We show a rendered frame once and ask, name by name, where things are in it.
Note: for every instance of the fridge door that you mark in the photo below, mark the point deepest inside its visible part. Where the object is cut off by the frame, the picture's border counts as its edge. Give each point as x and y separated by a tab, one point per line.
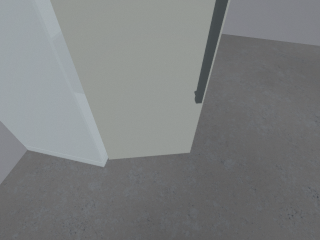
139	63

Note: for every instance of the handle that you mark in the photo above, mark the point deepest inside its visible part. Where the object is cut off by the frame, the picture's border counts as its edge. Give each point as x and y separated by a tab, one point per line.
212	40

